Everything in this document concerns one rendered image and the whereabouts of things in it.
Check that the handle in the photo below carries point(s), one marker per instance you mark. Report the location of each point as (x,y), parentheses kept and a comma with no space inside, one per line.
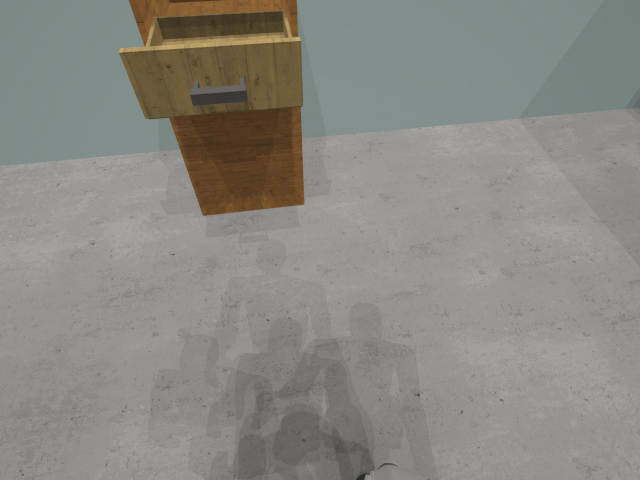
(218,95)

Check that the robot right shin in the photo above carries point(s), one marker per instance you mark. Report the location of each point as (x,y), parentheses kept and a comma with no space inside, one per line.
(386,463)

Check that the drawer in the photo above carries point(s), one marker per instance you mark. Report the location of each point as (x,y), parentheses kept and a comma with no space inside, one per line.
(216,50)

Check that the cabinet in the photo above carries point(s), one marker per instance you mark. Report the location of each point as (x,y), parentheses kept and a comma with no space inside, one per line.
(239,161)

